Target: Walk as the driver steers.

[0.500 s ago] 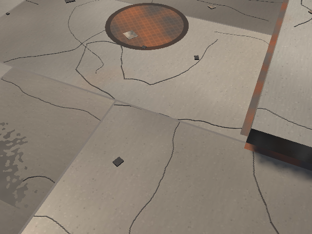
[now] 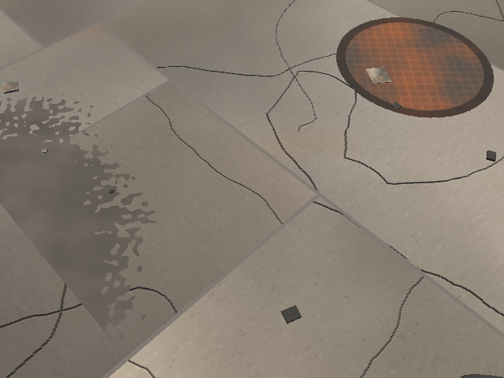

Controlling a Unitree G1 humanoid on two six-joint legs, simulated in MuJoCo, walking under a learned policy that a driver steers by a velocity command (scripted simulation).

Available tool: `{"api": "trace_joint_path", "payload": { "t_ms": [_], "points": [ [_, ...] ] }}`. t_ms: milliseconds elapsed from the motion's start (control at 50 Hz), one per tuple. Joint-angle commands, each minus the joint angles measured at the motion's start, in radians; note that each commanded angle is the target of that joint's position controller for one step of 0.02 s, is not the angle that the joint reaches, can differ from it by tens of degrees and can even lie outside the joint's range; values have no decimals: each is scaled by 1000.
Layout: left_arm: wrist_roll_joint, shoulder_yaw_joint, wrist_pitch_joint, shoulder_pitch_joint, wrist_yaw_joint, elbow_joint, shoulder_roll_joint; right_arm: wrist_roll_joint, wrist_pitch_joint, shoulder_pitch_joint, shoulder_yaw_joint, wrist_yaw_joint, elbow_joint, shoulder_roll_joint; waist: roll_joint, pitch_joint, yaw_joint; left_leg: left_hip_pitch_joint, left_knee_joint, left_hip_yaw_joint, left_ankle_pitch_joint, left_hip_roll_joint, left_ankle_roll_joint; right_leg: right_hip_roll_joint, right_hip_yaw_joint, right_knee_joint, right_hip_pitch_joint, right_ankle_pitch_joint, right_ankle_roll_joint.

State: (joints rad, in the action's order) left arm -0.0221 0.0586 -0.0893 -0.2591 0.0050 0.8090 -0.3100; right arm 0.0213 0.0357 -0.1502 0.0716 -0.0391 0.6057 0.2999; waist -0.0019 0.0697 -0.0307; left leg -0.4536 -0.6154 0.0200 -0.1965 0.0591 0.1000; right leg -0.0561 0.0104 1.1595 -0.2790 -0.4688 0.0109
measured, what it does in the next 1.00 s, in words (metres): walks ahead: right foot, then left foot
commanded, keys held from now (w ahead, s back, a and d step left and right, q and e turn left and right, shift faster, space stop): w+q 0.08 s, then w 0.76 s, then w+e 0.16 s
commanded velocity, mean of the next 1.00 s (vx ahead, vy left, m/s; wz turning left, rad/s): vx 0.50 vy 0.00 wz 0.16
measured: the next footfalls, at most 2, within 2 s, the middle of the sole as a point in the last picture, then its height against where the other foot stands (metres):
right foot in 0.42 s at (310, 376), level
left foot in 0.94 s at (205, 279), level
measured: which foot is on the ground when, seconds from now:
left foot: down 0.00-0.42, up 0.44-0.92, down 0.94-1.00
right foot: up 0.00-0.40, down 0.42-0.96, up 0.98-1.00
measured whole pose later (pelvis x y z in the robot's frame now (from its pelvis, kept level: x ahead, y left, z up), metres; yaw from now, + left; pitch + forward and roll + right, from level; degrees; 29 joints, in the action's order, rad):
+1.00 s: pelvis +0.57 +0.05 +0.00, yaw +6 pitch +3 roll -1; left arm -0.02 0.04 -0.05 -0.39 0.00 0.88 -0.30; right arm -0.01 0.09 -0.05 0.04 -0.03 0.65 0.25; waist -0.02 0.03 -0.07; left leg -0.47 -0.57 0.03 -0.14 -0.01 0.04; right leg 0.00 -0.06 0.87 -0.18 -0.49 -0.02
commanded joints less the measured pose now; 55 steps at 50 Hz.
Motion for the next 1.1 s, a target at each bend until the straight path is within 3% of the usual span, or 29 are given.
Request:
{"api": "trace_joint_path", "payload": {
  "t_ms": [20,40,100,160,220,320,380,400,420,440,460,480,500,520,540,560,620,740,800,860,900,920,940,960,980,1000,1040,1060,1100],
  "points": [
    [21,22,-54,79,-4,-123,-131,-6,23,-120,41,9,-36,133,20,-152,58,462,332,-470,91,-271,198,-55,-91,34,-452,127,-15],
    [27,27,-42,56,-3,-119,-135,-18,23,-87,33,13,-50,118,43,-139,25,381,353,-427,164,-247,192,-71,-98,1,-388,159,-7],
    [39,21,-13,48,-3,-114,-99,-15,31,-87,32,28,-33,123,44,-119,4,270,387,-341,305,-218,202,-62,-68,-105,-344,221,37],
    [40,4,-8,144,0,-134,-59,-13,33,-132,30,44,5,129,55,-87,40,244,395,-251,339,-178,165,-48,-52,-305,-352,415,59],
    [29,-9,-15,250,13,-153,-35,-9,32,-182,28,48,41,134,73,-65,91,231,394,-214,233,-155,122,-10,-36,-508,-278,600,49],
    [19,-2,-30,343,36,-193,-67,-3,25,-257,29,49,99,144,80,-18,124,401,332,-299,217,-243,116,10,-51,-637,-337,541,-6],
    [19,9,-36,277,40,-185,-88,-5,10,-247,33,54,114,153,113,-38,81,475,252,-315,415,-264,88,37,-23,-672,-256,409,-54],
    [23,23,-38,184,35,-160,-108,-6,6,-226,30,54,111,149,109,-94,28,470,154,-283,584,-227,69,67,9,-704,-119,420,-81],
    [31,39,-39,41,30,-131,-147,-14,5,-213,18,54,100,126,89,-215,-39,391,-31,-240,606,-176,39,12,-33,-669,121,482,-128],
    [47,59,-39,-108,24,-113,-225,-18,14,-294,-3,52,81,64,-75,-386,-54,78,-375,-177,309,-59,-26,-201,-341,-642,518,462,-256],
    [27,60,-29,-181,34,-74,-207,-8,29,-369,-18,48,97,28,-289,-467,-46,-172,-616,-175,-374,47,-71,-334,-710,-785,688,237,-345],
    [2,38,-25,-158,32,-77,-132,7,36,-274,0,44,90,118,-178,-339,-74,-288,-701,-216,-359,-12,-66,-312,-696,-838,615,50,-301],
    [6,28,-16,-79,26,-87,-108,12,40,-174,6,42,64,138,-103,-202,-63,-321,-685,-167,-264,-64,-64,-280,-563,-867,468,59,-264],
    [18,21,-9,-23,24,-95,-95,-1,44,-116,4,42,50,130,-48,-117,-40,-298,-629,-131,-189,-104,-66,-240,-466,-897,326,152,-249],
    [28,13,-10,7,24,-99,-77,-11,44,-108,8,41,50,117,-46,-77,-10,-258,-574,-123,-141,-135,-69,-206,-403,-925,233,242,-243],
    [35,8,-13,20,24,-99,-67,-11,40,-132,7,40,57,99,-70,-79,16,-205,-541,-121,-113,-154,-74,-182,-359,-948,182,305,-239],
    [21,12,-23,13,22,-79,-84,-15,28,-141,-3,42,62,54,-86,-75,36,-187,-440,-90,-75,-173,-99,-161,-254,-996,126,454,-258],
    [7,22,-7,-56,7,-35,-128,-16,45,58,-22,30,18,14,-59,-41,-27,-158,-65,-45,245,-152,-116,-108,-97,-1018,137,549,-214],
    [1,24,5,-119,6,-3,-140,-6,52,146,-23,15,-7,19,-61,-20,-59,-145,30,-36,285,-129,-108,-139,-105,-1001,195,522,-210],
    [-4,29,23,-145,0,21,-149,-5,60,191,-17,0,-32,38,-67,-5,-52,-148,94,-47,198,-115,-76,-187,-138,-946,287,568,-193],
    [-5,35,34,-128,-6,25,-167,-8,67,123,-2,-1,-20,70,-82,-39,4,-30,133,-33,129,-86,-52,-188,-153,-858,306,711,-173],
    [-5,32,38,-108,-9,21,-165,-12,69,6,17,5,13,102,-73,-109,72,144,168,-11,140,-64,-28,-148,-126,-731,274,825,-150],
    [8,15,35,-99,-9,5,-125,-24,69,-161,40,16,51,159,-46,-242,145,427,120,-72,174,-140,15,-95,-93,-514,139,746,-117],
    [23,-17,20,-181,-6,-28,-19,-45,61,-289,64,28,64,260,162,-415,145,833,111,-432,131,-406,131,45,-20,-130,-227,332,-46],
    [1,-21,4,-215,-1,-15,-26,-33,53,-317,52,26,77,211,288,-512,146,887,249,-724,-39,-497,207,94,-118,61,-397,-119,-32],
    [-25,9,-1,-137,1,-25,-125,-24,51,-260,31,28,76,145,180,-341,152,757,284,-606,-131,-457,158,35,-147,135,-482,-71,-35],
    [-15,14,7,-35,-2,-49,-114,-23,55,-132,9,27,78,81,97,-149,97,486,356,-371,-66,-375,104,-41,-106,68,-458,86,-32],
    [-7,22,20,-43,-5,-45,-104,-27,64,-87,2,24,80,54,115,-108,64,394,395,-290,-6,-341,90,-68,-113,24,-409,139,-27],
    [-10,18,48,-86,-5,-31,-57,-34,79,-45,6,22,94,49,118,-82,24,293,455,-184,83,-321,90,-80,-109,6,-335,195,-13]
  ]
}}
Over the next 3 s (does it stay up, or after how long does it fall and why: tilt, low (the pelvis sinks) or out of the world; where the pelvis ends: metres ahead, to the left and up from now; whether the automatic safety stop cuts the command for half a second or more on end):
stays up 1.35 -0.13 0.01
